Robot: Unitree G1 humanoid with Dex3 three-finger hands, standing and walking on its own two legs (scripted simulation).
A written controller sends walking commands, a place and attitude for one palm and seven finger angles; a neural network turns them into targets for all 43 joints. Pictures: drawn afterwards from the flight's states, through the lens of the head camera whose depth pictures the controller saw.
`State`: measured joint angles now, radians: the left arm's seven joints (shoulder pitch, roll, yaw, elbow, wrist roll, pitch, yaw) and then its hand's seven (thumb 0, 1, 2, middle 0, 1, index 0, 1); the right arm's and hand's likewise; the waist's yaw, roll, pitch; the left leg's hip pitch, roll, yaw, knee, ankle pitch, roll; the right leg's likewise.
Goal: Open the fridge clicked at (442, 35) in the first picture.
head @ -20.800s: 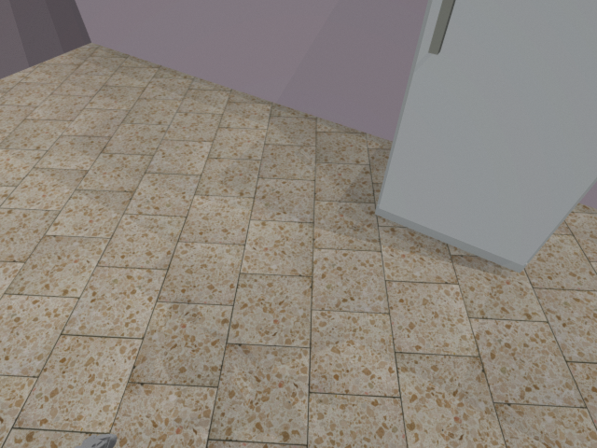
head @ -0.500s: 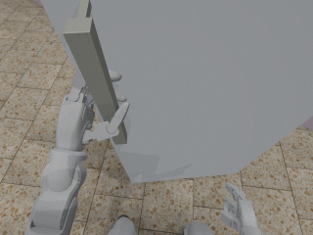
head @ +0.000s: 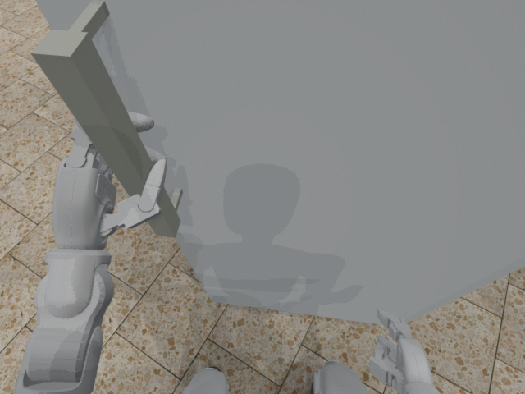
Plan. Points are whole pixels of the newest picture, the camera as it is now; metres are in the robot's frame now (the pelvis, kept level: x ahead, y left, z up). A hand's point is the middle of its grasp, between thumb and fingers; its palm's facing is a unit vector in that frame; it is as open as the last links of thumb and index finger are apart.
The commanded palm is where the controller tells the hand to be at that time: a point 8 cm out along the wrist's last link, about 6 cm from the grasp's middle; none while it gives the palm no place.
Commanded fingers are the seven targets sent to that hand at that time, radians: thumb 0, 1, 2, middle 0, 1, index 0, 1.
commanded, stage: walk backward, drawing the door open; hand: left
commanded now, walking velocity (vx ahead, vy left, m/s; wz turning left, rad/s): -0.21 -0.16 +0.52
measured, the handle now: (142, 150) +0.34 +0.17 +0.19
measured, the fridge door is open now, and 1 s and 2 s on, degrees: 50 55 55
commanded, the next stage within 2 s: stop walking and hold the door back in 0.12 s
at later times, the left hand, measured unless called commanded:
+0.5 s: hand (143, 272) +0.21 +0.13 +0.18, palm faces +0.44 -0.88 -0.17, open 6.5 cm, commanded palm +0.20 +0.18 +0.16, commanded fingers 0.00 0.90 0.90 -0.45 -1.40 -0.45 -1.40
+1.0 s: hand (149, 227) +0.26 +0.14 +0.18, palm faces +0.42 -0.90 -0.14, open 6.0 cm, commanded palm +0.21 +0.18 +0.16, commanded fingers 0.00 0.90 0.90 -0.45 -1.40 -0.45 -1.40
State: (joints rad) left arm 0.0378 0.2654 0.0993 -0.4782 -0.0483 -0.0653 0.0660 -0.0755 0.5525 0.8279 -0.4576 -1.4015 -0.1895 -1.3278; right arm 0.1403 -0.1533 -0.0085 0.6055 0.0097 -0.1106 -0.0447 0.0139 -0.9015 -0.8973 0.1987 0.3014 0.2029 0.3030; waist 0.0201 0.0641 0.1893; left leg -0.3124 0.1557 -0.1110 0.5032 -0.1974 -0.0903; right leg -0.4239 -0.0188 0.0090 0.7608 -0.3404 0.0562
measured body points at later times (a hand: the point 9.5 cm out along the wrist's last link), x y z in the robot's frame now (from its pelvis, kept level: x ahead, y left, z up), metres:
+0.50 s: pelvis -0.06 -0.12 +0.00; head -0.05 -0.11 +0.45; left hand +0.18 +0.18 +0.19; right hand +0.19 -0.27 -0.08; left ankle -0.07 -0.03 -0.73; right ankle +0.00 -0.25 -0.69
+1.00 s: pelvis -0.12 -0.14 +0.00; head -0.10 -0.14 +0.45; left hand +0.23 +0.18 +0.19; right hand +0.01 -0.38 -0.12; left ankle -0.12 -0.03 -0.73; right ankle -0.05 -0.25 -0.69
